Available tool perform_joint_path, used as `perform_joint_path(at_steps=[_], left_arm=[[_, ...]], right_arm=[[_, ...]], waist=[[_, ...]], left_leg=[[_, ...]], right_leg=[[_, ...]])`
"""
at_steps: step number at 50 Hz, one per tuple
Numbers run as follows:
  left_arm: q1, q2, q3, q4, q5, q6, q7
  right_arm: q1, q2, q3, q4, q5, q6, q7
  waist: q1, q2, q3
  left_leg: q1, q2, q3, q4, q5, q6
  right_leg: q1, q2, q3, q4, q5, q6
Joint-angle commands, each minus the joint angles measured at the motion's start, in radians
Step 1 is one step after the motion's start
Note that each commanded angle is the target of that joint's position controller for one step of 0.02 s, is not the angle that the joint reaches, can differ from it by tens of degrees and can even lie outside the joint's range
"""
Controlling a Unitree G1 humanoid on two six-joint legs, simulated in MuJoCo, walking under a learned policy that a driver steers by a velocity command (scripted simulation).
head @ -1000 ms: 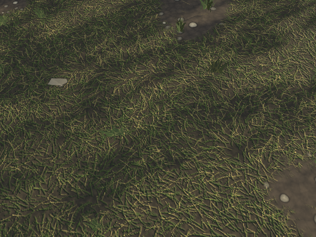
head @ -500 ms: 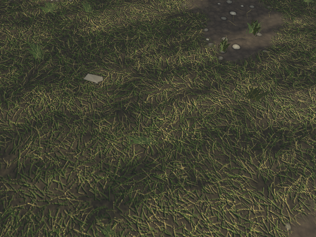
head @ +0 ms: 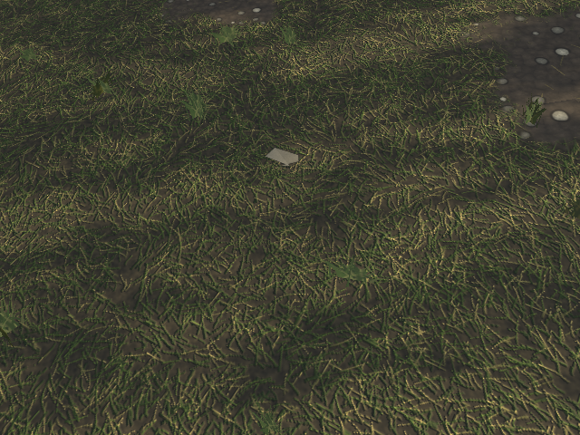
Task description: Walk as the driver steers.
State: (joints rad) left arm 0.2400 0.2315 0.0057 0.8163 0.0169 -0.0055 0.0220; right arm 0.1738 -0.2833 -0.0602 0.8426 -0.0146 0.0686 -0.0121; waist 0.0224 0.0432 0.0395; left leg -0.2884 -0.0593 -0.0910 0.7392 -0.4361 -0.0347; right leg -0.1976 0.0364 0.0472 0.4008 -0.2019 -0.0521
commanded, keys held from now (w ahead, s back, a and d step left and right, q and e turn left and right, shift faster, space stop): e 0.60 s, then q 0.40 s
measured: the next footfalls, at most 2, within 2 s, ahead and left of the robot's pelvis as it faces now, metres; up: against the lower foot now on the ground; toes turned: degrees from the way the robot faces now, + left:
left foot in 0.14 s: -0.01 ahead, +0.11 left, +0.00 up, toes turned -7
right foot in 0.52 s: -0.03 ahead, -0.11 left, +0.00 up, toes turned -18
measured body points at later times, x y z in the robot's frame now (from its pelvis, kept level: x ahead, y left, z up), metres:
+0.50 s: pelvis -0.04 -0.01 -0.02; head -0.01 -0.03 +0.43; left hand +0.16 +0.22 -0.13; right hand -0.02 -0.31 -0.15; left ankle -0.04 +0.12 -0.75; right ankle -0.07 -0.10 -0.74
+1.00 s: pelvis -0.04 -0.03 -0.01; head -0.02 -0.03 +0.44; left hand +0.14 +0.19 -0.13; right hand -0.05 -0.31 -0.14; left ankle -0.04 +0.08 -0.72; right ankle -0.06 -0.10 -0.75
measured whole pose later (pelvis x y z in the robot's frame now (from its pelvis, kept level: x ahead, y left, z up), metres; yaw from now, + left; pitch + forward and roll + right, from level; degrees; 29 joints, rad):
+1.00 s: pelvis -0.04 -0.03 -0.01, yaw -15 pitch -1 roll +0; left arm 0.17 0.24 0.02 0.83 0.02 0.02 0.03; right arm 0.25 -0.27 -0.04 0.87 -0.01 0.06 0.00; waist -0.02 0.00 0.06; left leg -0.27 -0.01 0.01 0.74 -0.47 0.01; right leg -0.18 0.05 -0.08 0.45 -0.25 -0.08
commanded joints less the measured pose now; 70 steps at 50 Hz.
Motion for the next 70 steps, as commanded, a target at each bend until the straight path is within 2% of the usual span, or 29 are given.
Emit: perform_joint_path(at_steps=[1, 4, 6, 7, 8, 9, 11, 12, 14, 19, 24, 25, 26, 27, 28, 29, 30, 32, 37, 42, 48, 53, 54, 55, 56, 58, 60, 67, 70], left_arm=[[0.053, 0.227, 0.063, -0.016, 0.0, 0.003, -0.009], [0.022, 0.22, 0.074, -0.014, -0.009, 0.015, -0.013], [-0.024, 0.194, 0.073, -0.029, -0.017, 0.019, -0.014], [-0.033, 0.149, 0.064, -0.049, -0.025, 0.017, -0.016], [-0.041, 0.11, 0.056, -0.072, -0.036, 0.019, -0.012], [-0.023, 0.163, 0.072, -0.051, -0.008, 0.03, -0.003], [0.028, 0.175, 0.09, -0.01, 0.002, 0.051, -0.009], [0.027, 0.168, 0.091, -0.011, 0.003, 0.06, -0.019], [0.007, 0.152, 0.086, -0.019, 0.002, 0.069, -0.04], [-0.075, 0.123, 0.068, -0.078, -0.008, 0.077, -0.065], [-0.034, 0.132, 0.072, -0.097, -0.01, 0.066, -0.061], [-0.001, 0.145, 0.076, -0.089, 0.0, 0.053, -0.052], [0.041, 0.247, 0.1, -0.091, 0.015, 0.036, -0.04], [0.085, 0.377, 0.128, -0.102, -0.005, 0.029, -0.044], [0.153, 0.314, 0.118, -0.071, -0.022, 0.026, -0.044], [0.09, 0.298, 0.115, -0.086, -0.019, 0.031, -0.036], [0.0, 0.241, 0.1, -0.102, -0.013, 0.04, -0.029], [-0.089, 0.17, 0.072, -0.124, -0.008, 0.043, -0.017], [-0.049, 0.112, 0.029, -0.073, 0.005, 0.012, -0.004], [-0.033, 0.189, 0.04, -0.035, 0.009, 0.018, 0.012], [-0.035, 0.185, 0.054, -0.024, 0.006, 0.023, 0.019], [-0.073, 0.204, 0.071, -0.019, 0.0, 0.033, 0.016], [-0.07, 0.186, 0.069, -0.029, 0.001, 0.033, 0.012], [-0.081, 0.116, 0.052, -0.08, 0.002, 0.035, 0.01], [-0.139, 0.128, 0.05, -0.086, 0.009, 0.047, 0.024], [-0.105, 0.149, 0.057, -0.061, -0.002, 0.052, 0.015], [-0.088, 0.178, 0.065, -0.054, 0.009, 0.048, 0.003], [-0.123, 0.164, 0.057, -0.09, 0.001, 0.056, -0.002], [-0.153, 0.174, 0.056, -0.108, 0.013, 0.046, -0.013]], right_arm=[[-0.004, -0.082, -0.009, -0.045, 0.021, -0.013, -0.025], [0.047, -0.074, -0.004, -0.027, 0.028, -0.033, -0.039], [0.095, -0.092, -0.008, -0.014, 0.013, -0.05, -0.048], [0.11, -0.145, -0.017, -0.022, -0.007, -0.056, -0.054], [0.057, -0.224, -0.034, -0.027, -0.007, -0.05, -0.049], [0.042, -0.174, -0.027, -0.039, -0.008, -0.052, -0.042], [-0.033, -0.083, 0.001, -0.066, -0.004, -0.053, -0.037], [-0.047, -0.08, 0.005, -0.072, -0.008, -0.054, -0.041], [-0.019, -0.104, 0.001, -0.068, -0.011, -0.055, -0.043], [0.036, -0.155, -0.014, -0.056, -0.012, -0.055, -0.028], [0.004, -0.192, -0.031, -0.062, -0.003, -0.052, -0.009], [0.018, -0.185, -0.031, -0.056, -0.002, -0.053, -0.007], [0.052, -0.144, -0.023, -0.073, -0.007, -0.051, -0.003], [-0.003, -0.068, 0.002, -0.14, -0.011, -0.036, -0.015], [-0.025, -0.11, -0.006, -0.121, -0.018, -0.02, -0.02], [-0.005, -0.094, 0.0, -0.124, -0.002, -0.018, -0.021], [-0.018, -0.12, -0.007, -0.11, 0.002, -0.025, -0.017], [0.037, -0.138, -0.014, -0.071, -0.011, -0.028, -0.003], [0.067, -0.067, 0.009, -0.025, -0.001, -0.004, 0.014], [0.039, -0.1, 0.002, -0.02, 0.001, -0.009, 0.012], [0.051, -0.07, 0.006, -0.033, 0.009, -0.025, 0.011], [0.104, -0.055, 0.008, -0.042, 0.012, -0.041, 0.019], [0.113, -0.121, -0.007, -0.049, -0.004, -0.05, 0.015], [0.12, -0.258, -0.04, -0.071, -0.007, -0.058, 0.015], [0.201, -0.256, -0.046, -0.044, -0.002, -0.057, 0.013], [0.098, -0.171, -0.031, -0.062, 0.012, -0.047, 0.006], [0.035, -0.142, -0.024, -0.088, 0.016, -0.039, 0.0], [0.122, -0.181, -0.042, -0.081, 0.008, -0.038, 0.002], [0.145, -0.19, -0.048, -0.083, -0.002, -0.035, 0.007]], waist=[[0.011, -0.246, -0.042], [-0.024, -0.216, -0.076], [-0.048, -0.163, -0.11], [-0.052, -0.045, -0.124], [-0.033, 0.165, -0.047], [-0.047, 0.166, -0.044], [0.008, 0.043, -0.004], [0.016, 0.065, 0.007], [-0.006, 0.106, 0.006], [-0.056, 0.119, -0.019], [-0.017, 0.111, -0.046], [0.01, 0.046, -0.062], [0.016, -0.189, -0.089], [0.028, -0.339, -0.09], [0.049, -0.152, -0.094], [0.024, -0.207, -0.079], [-0.006, -0.145, -0.01], [-0.038, -0.162, -0.045], [-0.026, -0.132, -0.056], [0.002, -0.153, 0.007], [-0.004, -0.124, -0.023], [-0.058, -0.116, -0.064], [-0.056, -0.008, -0.065], [-0.034, 0.202, -0.05], [-0.095, 0.154, -0.053], [-0.029, 0.026, -0.001], [-0.012, 0.05, -0.02], [-0.055, 0.064, -0.054], [-0.078, 0.083, -0.053]], left_leg=[[-0.051, -0.024, 0.065, -0.143, -0.02, 0.005], [0.043, -0.016, 0.062, -0.31, 0.092, 0.035], [0.25, 0.044, 0.029, -0.431, 0.242, 0.064], [0.349, 0.187, -0.091, -0.466, 0.265, 0.104], [0.297, 0.362, -0.238, -0.488, 0.519, 0.212], [0.231, 0.454, -0.25, -0.47, 0.68, 0.312], [0.16, 0.363, -0.1, -0.453, 0.713, 0.285], [0.165, 0.323, -0.044, -0.448, 0.711, 0.253], [0.221, 0.281, 0.016, -0.428, 0.73, 0.234], [0.258, 0.325, 0.051, -0.378, 0.738, 0.239], [0.182, 0.332, 0.104, -0.241, 0.666, 0.178], [0.114, 0.306, 0.144, -0.139, 0.544, 0.126], [-0.066, 0.217, 0.228, 0.112, 0.236, 0.053], [-0.275, 0.035, 0.193, 0.271, -0.25, 0.012], [-0.257, 0.081, 0.075, 0.405, -0.223, 0.017], [-0.276, 0.079, 0.065, 0.431, -0.161, 0.021], [-0.277, 0.111, 0.042, 0.388, -0.05, 0.02], [-0.212, 0.1, 0.078, 0.359, 0.05, 0.015], [-0.084, 0.096, 0.061, 0.148, 0.096, 0.005], [-0.063, 0.058, 0.061, 0.026, 0.029, 0.027], [-0.081, 0.063, 0.101, 0.023, -0.056, 0.045], [0.102, 0.043, 0.117, -0.312, 0.18, 0.089], [0.18, 0.133, -0.059, -0.433, 0.274, 0.125], [0.277, 0.404, -0.419, -0.444, 0.723, 0.24], [0.24, 0.453, -0.438, -0.431, 0.86, 0.368], [0.208, 0.321, -0.275, -0.425, 0.736, 0.327], [0.245, 0.24, -0.211, -0.415, 0.756, 0.273], [0.299, 0.217, -0.269, -0.389, 0.723, 0.273], [0.25, 0.196, -0.366, -0.468, 0.176, 0.293]], right_leg=[[0.162, -0.211, 0.286, -0.042, 0.471, -0.149], [0.155, -0.207, 0.333, -0.006, 0.529, -0.13], [-0.008, -0.163, 0.312, 0.041, 0.4, -0.068], [-0.145, -0.101, 0.254, 0.143, 0.196, -0.025], [-0.296, 0.064, 0.054, 0.267, -0.161, 0.007], [-0.283, 0.037, -0.006, 0.519, -0.398, 0.017], [-0.274, 0.004, 0.008, 0.695, -0.332, 0.03], [-0.291, 0.0, 0.004, 0.703, -0.286, 0.04], [-0.318, -0.002, -0.023, 0.654, -0.248, 0.07], [-0.233, -0.026, -0.077, 0.423, -0.256, 0.072], [-0.045, 0.002, -0.142, 0.152, -0.139, 0.022], [0.054, 0.004, -0.101, 0.021, -0.008, 0.007], [0.19, -0.181, 0.186, -0.102, 0.171, -0.04], [0.18, -0.435, 0.518, -0.108, 0.533, -0.215], [0.185, -0.403, 0.417, -0.045, 0.673, -0.261], [0.131, -0.374, 0.387, -0.072, 0.489, -0.276], [0.076, -0.286, 0.316, -0.11, 0.309, -0.218], [0.076, -0.208, 0.205, -0.114, 0.363, -0.165], [0.077, -0.21, 0.117, -0.163, 0.277, -0.133], [0.066, -0.254, 0.131, -0.141, 0.164, -0.154], [0.128, -0.313, 0.13, -0.059, 0.398, -0.202], [0.068, -0.272, 0.022, 0.086, 0.379, -0.109], [-0.037, -0.199, -0.046, 0.232, 0.217, -0.043], [-0.296, -0.009, -0.157, 0.432, -0.279, 0.042], [-0.333, 0.018, -0.051, 0.603, -0.455, 0.047], [-0.355, -0.03, 0.002, 0.689, -0.305, 0.057], [-0.362, -0.036, -0.004, 0.68, -0.219, 0.076], [-0.384, -0.031, -0.006, 0.559, -0.196, 0.11], [-0.367, -0.028, -0.002, 0.475, -0.204, 0.104]])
